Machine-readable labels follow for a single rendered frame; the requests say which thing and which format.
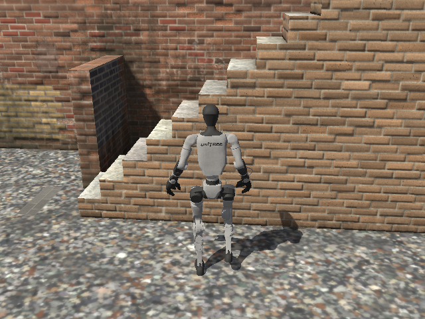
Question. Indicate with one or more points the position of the left robot upper arm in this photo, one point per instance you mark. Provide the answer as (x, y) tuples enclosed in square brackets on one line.
[(186, 151)]

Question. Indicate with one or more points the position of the right robot upper arm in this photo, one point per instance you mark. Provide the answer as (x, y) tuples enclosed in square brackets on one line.
[(236, 151)]

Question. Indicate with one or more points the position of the left robot forearm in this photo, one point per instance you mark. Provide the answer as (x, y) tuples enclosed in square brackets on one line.
[(176, 174)]

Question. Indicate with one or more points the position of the left robot hand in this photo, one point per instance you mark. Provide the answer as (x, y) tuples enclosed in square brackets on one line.
[(170, 186)]

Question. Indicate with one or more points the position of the robot left foot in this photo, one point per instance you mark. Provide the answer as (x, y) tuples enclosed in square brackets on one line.
[(200, 269)]

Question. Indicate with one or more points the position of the robot torso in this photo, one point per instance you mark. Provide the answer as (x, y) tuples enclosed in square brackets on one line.
[(211, 152)]

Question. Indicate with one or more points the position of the right robot forearm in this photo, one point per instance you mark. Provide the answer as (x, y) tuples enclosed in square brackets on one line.
[(243, 173)]

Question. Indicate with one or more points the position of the right robot hand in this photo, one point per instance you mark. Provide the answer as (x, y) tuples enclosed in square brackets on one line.
[(241, 183)]

